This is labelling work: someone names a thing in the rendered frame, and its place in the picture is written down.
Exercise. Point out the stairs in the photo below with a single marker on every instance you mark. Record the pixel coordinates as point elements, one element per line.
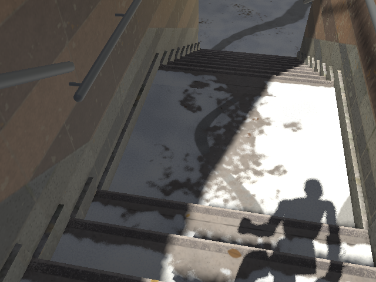
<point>247,62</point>
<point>131,238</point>

